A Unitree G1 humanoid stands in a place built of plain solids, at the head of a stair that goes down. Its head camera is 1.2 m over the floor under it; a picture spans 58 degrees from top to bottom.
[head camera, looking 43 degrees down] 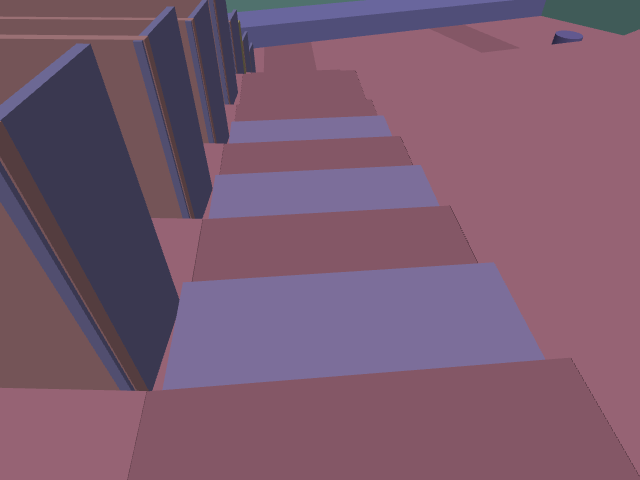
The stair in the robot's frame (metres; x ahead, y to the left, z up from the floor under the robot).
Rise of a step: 0.11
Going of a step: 0.55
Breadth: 1.31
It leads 5 degrees to the left of straight ahead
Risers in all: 7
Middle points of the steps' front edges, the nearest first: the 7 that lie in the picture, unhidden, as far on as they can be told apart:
0.69 -0.14 0.00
1.23 -0.09 -0.12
1.77 -0.04 -0.24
2.31 0.00 -0.34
2.85 0.05 -0.44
3.41 0.10 -0.56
3.98 0.15 -0.68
